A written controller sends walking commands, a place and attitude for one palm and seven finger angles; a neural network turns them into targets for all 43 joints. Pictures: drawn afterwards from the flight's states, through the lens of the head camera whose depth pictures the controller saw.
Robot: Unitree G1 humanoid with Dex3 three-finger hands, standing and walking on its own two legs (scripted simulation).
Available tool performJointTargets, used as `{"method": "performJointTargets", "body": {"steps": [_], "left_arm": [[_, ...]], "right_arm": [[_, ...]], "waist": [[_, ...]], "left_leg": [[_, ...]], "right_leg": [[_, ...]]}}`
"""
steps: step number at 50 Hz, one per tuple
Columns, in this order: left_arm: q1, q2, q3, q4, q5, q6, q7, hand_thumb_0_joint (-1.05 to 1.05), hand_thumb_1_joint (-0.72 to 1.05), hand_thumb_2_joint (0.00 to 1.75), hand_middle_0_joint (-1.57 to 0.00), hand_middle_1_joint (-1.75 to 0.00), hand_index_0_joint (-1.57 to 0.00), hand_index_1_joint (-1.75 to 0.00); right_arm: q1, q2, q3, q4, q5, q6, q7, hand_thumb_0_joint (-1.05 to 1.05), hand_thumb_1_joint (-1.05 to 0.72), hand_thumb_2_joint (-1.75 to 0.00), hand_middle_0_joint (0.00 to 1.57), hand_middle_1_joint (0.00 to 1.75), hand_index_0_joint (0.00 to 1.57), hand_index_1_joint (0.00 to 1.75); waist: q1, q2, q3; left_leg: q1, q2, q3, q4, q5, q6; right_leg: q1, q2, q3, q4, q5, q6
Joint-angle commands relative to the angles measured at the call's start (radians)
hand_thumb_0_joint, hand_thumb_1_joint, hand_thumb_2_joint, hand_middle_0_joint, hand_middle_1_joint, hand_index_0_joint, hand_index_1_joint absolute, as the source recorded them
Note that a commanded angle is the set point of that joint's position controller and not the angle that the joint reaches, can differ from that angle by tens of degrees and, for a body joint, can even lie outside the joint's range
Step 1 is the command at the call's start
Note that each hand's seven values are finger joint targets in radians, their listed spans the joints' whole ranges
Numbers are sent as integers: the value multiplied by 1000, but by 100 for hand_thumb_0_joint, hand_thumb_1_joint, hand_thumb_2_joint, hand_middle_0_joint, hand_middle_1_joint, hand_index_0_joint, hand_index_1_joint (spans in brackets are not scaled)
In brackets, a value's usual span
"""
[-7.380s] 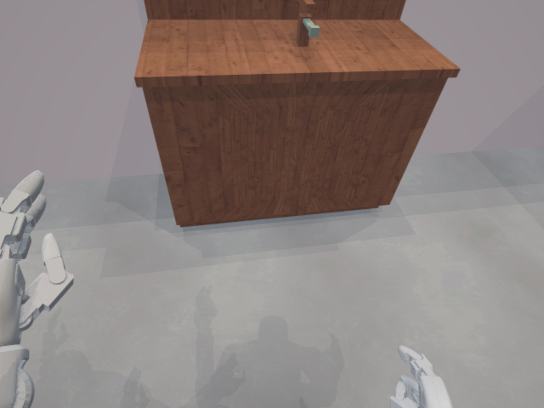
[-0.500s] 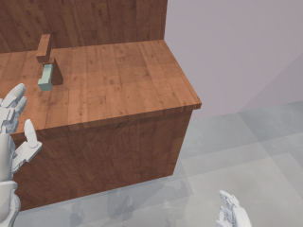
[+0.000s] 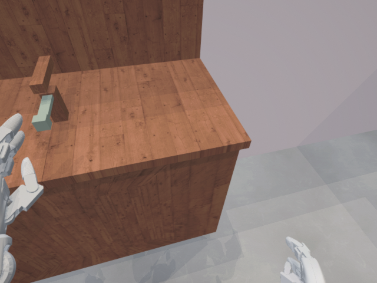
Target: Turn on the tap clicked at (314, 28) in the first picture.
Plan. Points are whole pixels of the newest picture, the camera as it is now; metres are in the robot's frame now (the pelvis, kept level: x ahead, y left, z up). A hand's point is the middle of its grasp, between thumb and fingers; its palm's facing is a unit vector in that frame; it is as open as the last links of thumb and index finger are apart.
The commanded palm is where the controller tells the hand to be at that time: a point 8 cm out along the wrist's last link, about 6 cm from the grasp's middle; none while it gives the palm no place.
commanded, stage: shuffle to correct the standing spot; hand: left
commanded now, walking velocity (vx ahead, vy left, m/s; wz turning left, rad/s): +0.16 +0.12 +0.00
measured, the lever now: (42, 122) +0.40 +0.37 +0.12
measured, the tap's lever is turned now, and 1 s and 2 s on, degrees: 0 0 0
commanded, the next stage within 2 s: come to a stop and stand still in 0.26 s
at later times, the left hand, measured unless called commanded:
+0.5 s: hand (46, 141) +0.30 +0.28 +0.18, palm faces +0.40 -0.82 -0.42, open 7.4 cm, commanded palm +0.22 +0.31 +0.19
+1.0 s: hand (61, 137) +0.32 +0.27 +0.17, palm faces +0.31 -0.89 -0.34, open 7.4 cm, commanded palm +0.25 +0.32 +0.19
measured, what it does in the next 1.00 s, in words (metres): steps on the spot: left foot, then right foot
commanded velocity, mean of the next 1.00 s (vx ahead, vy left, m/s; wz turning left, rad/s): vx -0.02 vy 0.01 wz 0.00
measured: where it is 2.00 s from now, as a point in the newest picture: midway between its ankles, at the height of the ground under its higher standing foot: outside the picture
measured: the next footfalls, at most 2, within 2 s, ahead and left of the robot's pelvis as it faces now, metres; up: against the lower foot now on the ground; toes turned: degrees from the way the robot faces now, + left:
left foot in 0.38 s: +0.07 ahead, +0.18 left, +0.00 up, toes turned -6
right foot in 0.58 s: +0.11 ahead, -0.04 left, +0.00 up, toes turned -4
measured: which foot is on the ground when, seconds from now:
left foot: down 0.00-0.14, up 0.16-0.36, down 0.38-1.00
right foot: down 0.00-0.38, up 0.40-0.56, down 0.58-1.00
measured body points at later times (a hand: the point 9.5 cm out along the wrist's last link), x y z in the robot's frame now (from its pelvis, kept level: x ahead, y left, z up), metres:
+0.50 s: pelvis +0.05 +0.04 -0.01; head +0.09 +0.04 +0.43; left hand +0.27 +0.32 +0.20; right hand +0.22 -0.19 -0.10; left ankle +0.13 +0.18 -0.73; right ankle +0.01 -0.07 -0.69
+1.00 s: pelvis +0.08 +0.05 +0.01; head +0.10 +0.06 +0.46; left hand +0.30 +0.31 +0.19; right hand +0.25 -0.20 -0.05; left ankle +0.09 +0.16 -0.73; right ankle +0.07 -0.04 -0.73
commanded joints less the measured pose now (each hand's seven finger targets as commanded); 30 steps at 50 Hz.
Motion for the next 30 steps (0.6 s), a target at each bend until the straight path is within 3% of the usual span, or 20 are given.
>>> {"method": "performJointTargets", "body": {"steps": [1, 3, 5, 6, 7, 9, 10, 11, 12, 15, 17, 18, 19, 20, 21, 23, 26, 28, 29, 30], "left_arm": [[-183, 179, 77, -262, 9, -76, 13, 0, 90, 90, -20, -30, -20, -30], [-153, 159, 65, -243, 18, -73, 18, 0, 90, 90, -20, -30, -20, -30], [-124, 178, 97, -221, 23, -68, 25, 0, 90, 90, -20, -30, -20, -30], [-96, 205, 113, -197, 17, -64, 27, 0, 90, 90, -20, -30, -20, -30], [-121, 200, 116, -211, 1, -75, 25, 0, 90, 90, -20, -30, -20, -30], [-84, 210, 146, -247, 3, -104, 34, 0, 90, 90, -20, -30, -20, -30], [-32, 203, 146, -260, 4, -114, 30, 0, 90, 90, -20, -30, -20, -30], [2, 229, 172, -279, 10, -116, 28, 0, 90, 90, -20, -30, -20, -30], [-10, 199, 155, -295, 6, -121, 26, 0, 90, 90, -20, -30, -20, -30], [-56, 202, 161, -300, -1, -109, 25, 0, 90, 90, -20, -30, -20, -30], [-50, 204, 156, -305, 2, -98, 25, 0, 90, 90, -20, -30, -20, -30], [-86, 201, 151, -346, 0, -101, 23, 0, 90, 90, -20, -30, -20, -30], [-102, 202, 158, -350, 0, -107, 24, 0, 90, 90, -20, -30, -20, -30], [-158, 207, 155, -335, 6, -120, 28, 0, 90, 90, -20, -30, -20, -30], [-151, 195, 157, -267, -6, -105, 29, 0, 90, 90, -20, -30, -20, -30], [-159, 216, 165, -287, 11, -92, 26, 0, 90, 90, -20, -30, -20, -30], [-66, 197, 154, -357, 2, -77, 29, 0, 90, 90, -20, -30, -20, -30], [3, 202, 159, -366, 11, -72, 32, 0, 90, 90, -20, -30, -20, -30], [16, 213, 167, -350, 15, -66, 32, 0, 90, 90, -20, -30, -20, -30], [9, 227, 175, -339, 9, -58, 30, 0, 90, 90, -20, -30, -20, -30]], "right_arm": [[-80, -104, -29, -161, 3, -59, -4, 0, -90, -90, 20, 30, 20, 30], [-73, -103, -27, -160, -7, -61, 7, 0, -90, -90, 20, 30, 20, 30], [-94, -113, -32, -170, 1, -55, 15, 0, -90, -90, 20, 30, 20, 30], [-93, -99, -35, -169, 3, -50, 16, 0, -90, -90, 20, 30, 20, 30], [-110, -106, -51, -174, 5, -57, 24, 0, -90, -90, 20, 30, 20, 30], [-86, -112, -44, -150, -1, -49, 37, 0, -90, -90, 20, 30, 20, 30], [-83, -100, -40, -144, 1, -37, 46, 0, -90, -90, 20, 30, 20, 30], [-100, -90, -30, -144, -3, -21, 52, 0, -90, -90, 20, 30, 20, 30], [-99, -62, -20, -144, -1, -14, 54, 0, -90, -90, 20, 30, 20, 30], [-100, -43, -25, -130, 4, -33, 40, 0, -90, -90, 20, 30, 20, 30], [-97, -62, -43, -128, 7, -56, 13, 0, -90, -90, 20, 30, 20, 30], [-77, -85, -58, -140, 11, -63, 8, 0, -90, -90, 20, 30, 20, 30], [-78, -100, -67, -142, 11, -68, 8, 0, -90, -90, 20, 30, 20, 30], [-90, -96, -63, -147, 8, -80, 13, 0, -90, -90, 20, 30, 20, 30], [-91, -67, -50, -137, 15, -92, 6, 0, -90, -90, 20, 30, 20, 30], [-89, -71, -43, -111, 5, -96, 18, 0, -90, -90, 20, 30, 20, 30], [-112, -68, -28, -137, 13, -110, 31, 0, -90, -90, 20, 30, 20, 30], [-104, -65, -16, -150, 8, -110, 38, 0, -90, -90, 20, 30, 20, 30], [-100, -55, -14, -155, 3, -107, 39, 0, -90, -90, 20, 30, 20, 30], [-97, -43, -9, -156, -4, -102, 40, 0, -90, -90, 20, 30, 20, 30]], "waist": [[-30, 212, -43], [-22, 173, -30], [19, 48, -75], [21, -165, -118], [23, -293, -81], [33, -96, -31], [29, -26, -8], [22, 22, -18], [3, -13, -23], [-4, -106, -59], [-14, 14, -106], [-27, 157, -144], [-24, 325, -185], [-21, 295, -151], [-23, 194, -54], [-15, 130, -97], [7, 229, -125], [8, 171, -113], [1, 32, -75], [-7, -121, -50]], "left_leg": [[188, 221, -229, -153, 580, 33], [137, 223, -201, -119, 632, 34], [-140, 145, -72, 106, 608, -1], [-312, 48, 14, 398, 484, -32], [-516, -25, 16, 661, 13, -57], [-644, 88, -193, 745, -149, -43], [-613, 134, -236, 683, -139, -37], [-557, 146, -203, 567, -99, -33], [-454, 148, -154, 450, -17, -34], [-83, 55, 45, 94, 267, -45], [126, 18, 60, -41, 364, -34], [216, 99, -72, -79, 366, 18], [269, 278, -315, -136, 401, 123], [126, 338, -450, -240, 284, 184], [102, 352, -481, -238, 434, 232], [5, 331, -384, -215, 468, 195], [-96, 257, -185, -191, 272, 87], [-216, 211, -139, -115, 104, 28], [-238, 126, -65, -9, 33, -22], [-233, 39, -7, 140, -3, -65]], "right_leg": [[-201, 1, -81, 141, 14, -16], [-131, -10, -114, 57, -11, -27], [237, -35, -64, -96, 282, -74], [380, -189, 183, -143, 481, -158], [435, -369, 444, -208, 706, -275], [397, -429, 435, -182, 693, -286], [313, -423, 369, -188, 619, -253], [276, -385, 294, -177, 580, -218], [185, -339, 184, -194, 537, -188], [46, -203, -5, -156, 462, -99], [-1, -149, -42, 31, 392, -48], [-85, -99, -62, 209, 253, -14], [-207, -16, -93, 442, -137, 16], [-215, 21, -40, 598, -253, 8], [-285, 13, -18, 623, -226, 16], [-180, -62, 12, 483, -190, 16], [39, -38, -50, 112, -88, 7], [182, -39, -37, -133, 42, -1], [148, -89, 86, -265, 73, -28], [53, -205, 283, -375, 56, -86]]}}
